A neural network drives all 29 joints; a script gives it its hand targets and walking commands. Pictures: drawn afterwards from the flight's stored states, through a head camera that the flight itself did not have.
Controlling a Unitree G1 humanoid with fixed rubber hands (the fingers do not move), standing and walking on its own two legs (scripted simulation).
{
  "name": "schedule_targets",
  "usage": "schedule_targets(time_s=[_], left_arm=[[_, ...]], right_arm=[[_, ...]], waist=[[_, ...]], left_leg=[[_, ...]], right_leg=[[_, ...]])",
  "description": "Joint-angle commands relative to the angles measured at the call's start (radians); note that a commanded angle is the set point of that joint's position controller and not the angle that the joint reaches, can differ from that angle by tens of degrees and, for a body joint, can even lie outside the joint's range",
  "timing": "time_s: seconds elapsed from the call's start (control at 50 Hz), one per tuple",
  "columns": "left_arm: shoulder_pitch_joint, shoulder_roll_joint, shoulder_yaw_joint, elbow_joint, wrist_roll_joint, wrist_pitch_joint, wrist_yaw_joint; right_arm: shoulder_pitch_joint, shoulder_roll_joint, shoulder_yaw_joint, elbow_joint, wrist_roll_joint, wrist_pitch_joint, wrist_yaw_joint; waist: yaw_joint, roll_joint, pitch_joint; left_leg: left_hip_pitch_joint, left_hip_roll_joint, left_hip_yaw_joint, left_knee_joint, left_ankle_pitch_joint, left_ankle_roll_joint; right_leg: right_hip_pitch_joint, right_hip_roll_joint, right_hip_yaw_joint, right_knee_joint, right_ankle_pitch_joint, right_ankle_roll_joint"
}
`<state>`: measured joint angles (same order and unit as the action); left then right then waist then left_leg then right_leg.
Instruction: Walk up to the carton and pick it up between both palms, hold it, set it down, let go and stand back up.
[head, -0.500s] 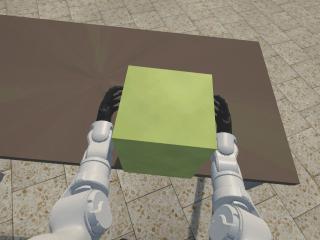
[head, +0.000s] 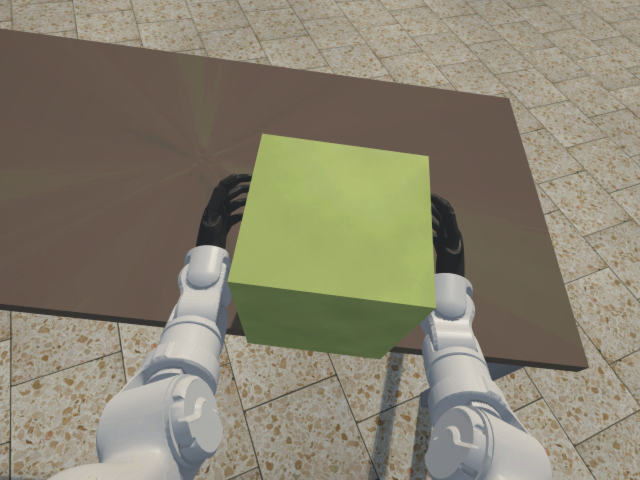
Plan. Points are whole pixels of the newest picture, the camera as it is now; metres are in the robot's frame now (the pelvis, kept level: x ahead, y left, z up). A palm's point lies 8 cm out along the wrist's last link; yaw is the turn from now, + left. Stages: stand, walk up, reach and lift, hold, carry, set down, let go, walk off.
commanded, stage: reach and lift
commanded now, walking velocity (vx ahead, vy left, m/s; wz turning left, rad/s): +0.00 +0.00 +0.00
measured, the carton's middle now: (328, 259) +0.41 -0.04 -0.01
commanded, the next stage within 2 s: none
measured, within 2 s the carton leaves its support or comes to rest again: neither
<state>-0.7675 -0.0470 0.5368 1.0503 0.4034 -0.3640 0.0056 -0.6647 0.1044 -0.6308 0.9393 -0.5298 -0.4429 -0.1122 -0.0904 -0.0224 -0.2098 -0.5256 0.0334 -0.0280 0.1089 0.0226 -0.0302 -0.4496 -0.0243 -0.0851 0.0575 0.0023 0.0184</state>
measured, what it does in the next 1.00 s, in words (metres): stands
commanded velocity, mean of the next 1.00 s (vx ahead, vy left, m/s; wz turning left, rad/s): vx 0.00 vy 0.00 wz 0.00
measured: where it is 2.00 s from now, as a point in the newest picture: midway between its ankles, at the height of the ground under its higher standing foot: outside the picture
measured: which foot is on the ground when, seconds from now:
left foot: down 0.00-1.00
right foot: down 0.00-1.00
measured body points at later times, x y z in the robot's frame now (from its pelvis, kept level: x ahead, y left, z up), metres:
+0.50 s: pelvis -0.02 +0.00 +0.00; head +0.02 +0.02 +0.45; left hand +0.41 +0.13 +0.07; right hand +0.38 -0.17 +0.09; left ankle +0.01 +0.13 -0.75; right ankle -0.02 -0.13 -0.75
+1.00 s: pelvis +0.00 -0.01 +0.01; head +0.00 +0.02 +0.46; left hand +0.40 +0.13 +0.10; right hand +0.37 -0.17 +0.10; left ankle +0.01 +0.13 -0.75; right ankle -0.02 -0.13 -0.75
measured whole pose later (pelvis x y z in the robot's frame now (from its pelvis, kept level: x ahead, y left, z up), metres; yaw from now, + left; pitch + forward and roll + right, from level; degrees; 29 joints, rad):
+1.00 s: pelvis +0.00 -0.01 +0.01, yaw +2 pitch +2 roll -1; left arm -0.56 -0.05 0.29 0.62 0.26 0.08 0.02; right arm -0.51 0.05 -0.24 0.73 -0.12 -0.12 -0.14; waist -0.10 -0.05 -0.07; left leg -0.17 0.03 -0.07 0.19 -0.06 -0.04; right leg -0.05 -0.02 -0.13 0.09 -0.08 0.01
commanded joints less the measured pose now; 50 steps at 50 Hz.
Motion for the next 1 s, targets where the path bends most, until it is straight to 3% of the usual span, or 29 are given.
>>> schedule_targets(time_s=[0.0,0.12,0.3,0.5,0.6,0.78,0.88,0.98], left_arm=[[-0.538,-0.504,-0.271,-0.031,0.048,-0.04,-0.06],[-0.561,-0.503,-0.325,-0.092,0.016,-0.002,-0.034],[-0.605,-0.494,-0.379,-0.144,-0.044,0.056,-0.051],[-0.52,-0.449,-0.35,-0.171,-0.035,0.165,-0.1],[-0.482,-0.47,-0.389,-0.245,-0.048,0.211,-0.114],[-0.459,-0.543,-0.551,-0.413,-0.123,0.261,-0.116],[-0.418,-0.537,-0.608,-0.508,-0.155,0.33,-0.122],[-0.353,-0.489,-0.641,-0.633,-0.176,0.456,-0.139]], right_arm=[[-0.496,0.457,0.329,-0.024,-0.081,-0.092,0.119],[-0.514,0.452,0.335,-0.063,-0.063,-0.035,0.134],[-0.533,0.476,0.382,-0.1,-0.031,0.045,0.138],[-0.487,0.441,0.416,-0.15,0.055,0.154,0.126],[-0.467,0.432,0.479,-0.197,0.119,0.179,0.121],[-0.452,0.446,0.662,-0.284,0.265,0.194,0.101],[-0.438,0.429,0.741,-0.356,0.35,0.234,0.086],[-0.417,0.371,0.793,-0.462,0.437,0.301,0.067]], waist=[[0.006,0.079,-0.628],[0.002,0.103,-0.63],[-0.024,0.076,-0.576],[-0.01,0.053,-0.371],[-0.011,0.051,-0.349],[-0.019,0.048,-0.394],[-0.008,0.023,-0.341],[-0.001,-0.004,-0.239]], left_leg=[[0.4,-0.045,0.01,0.094,0.306,-0.038],[0.464,-0.044,0.005,0.094,0.197,-0.058],[0.394,-0.053,0.008,0.081,0.07,-0.036],[0.428,-0.057,0.004,0.078,0.067,-0.024],[0.468,-0.059,0.0,0.087,0.123,-0.029],[0.491,-0.071,-0.004,0.112,0.236,-0.021],[0.496,-0.074,-0.004,0.114,0.206,-0.007],[0.505,-0.074,0.003,0.11,0.127,0.003]], right_leg=[[0.319,0.058,-0.031,0.114,0.466,0.018],[0.222,0.062,-0.05,0.076,0.254,0.004],[0.336,0.046,-0.05,0.106,0.222,0.014],[0.427,0.045,-0.059,0.086,0.192,0.021],[0.485,0.054,-0.057,0.087,0.254,0.022],[0.609,0.065,-0.034,0.127,0.417,0.022],[0.64,0.066,-0.028,0.131,0.395,0.026],[0.652,0.064,-0.028,0.121,0.302,0.031]])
